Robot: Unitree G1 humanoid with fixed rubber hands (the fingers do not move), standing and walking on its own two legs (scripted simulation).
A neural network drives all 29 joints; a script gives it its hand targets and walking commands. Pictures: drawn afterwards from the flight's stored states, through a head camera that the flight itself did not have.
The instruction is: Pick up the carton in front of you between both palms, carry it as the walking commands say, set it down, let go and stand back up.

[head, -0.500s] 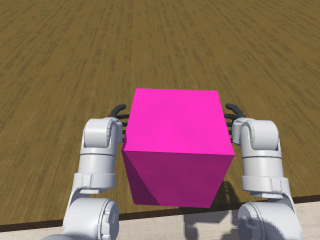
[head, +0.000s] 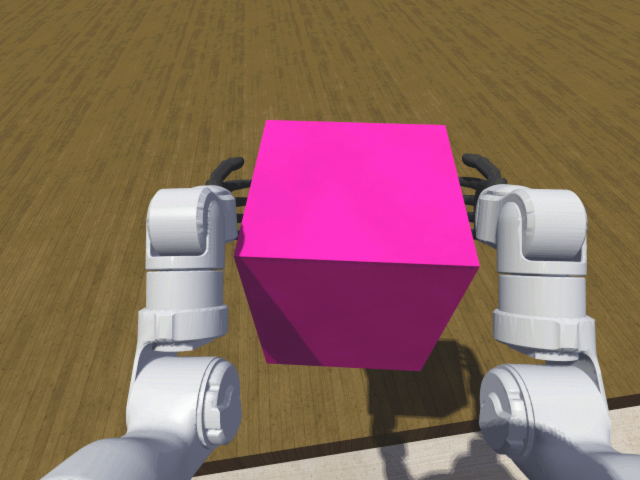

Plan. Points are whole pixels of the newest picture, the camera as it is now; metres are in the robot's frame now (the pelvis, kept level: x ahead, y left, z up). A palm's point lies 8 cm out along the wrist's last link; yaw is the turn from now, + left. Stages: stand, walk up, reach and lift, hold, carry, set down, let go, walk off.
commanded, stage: carry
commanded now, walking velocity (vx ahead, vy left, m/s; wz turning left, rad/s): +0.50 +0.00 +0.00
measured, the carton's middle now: (348, 254) +0.37 -0.01 +0.11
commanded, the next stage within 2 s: none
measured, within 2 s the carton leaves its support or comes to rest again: neither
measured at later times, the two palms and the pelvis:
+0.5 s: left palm (215, 129) +0.65 +0.21 +0.14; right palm (387, 108) +0.67 -0.09 +0.15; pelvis +0.28 +0.04 -0.02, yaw -2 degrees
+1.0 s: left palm out of the picture +1.06 +0.32 +0.26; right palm out of the picture +1.13 +0.02 +0.27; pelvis +0.72 +0.07 +0.12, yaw +3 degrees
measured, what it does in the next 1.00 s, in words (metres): climbs: left foot 0.10 m higher, then left foot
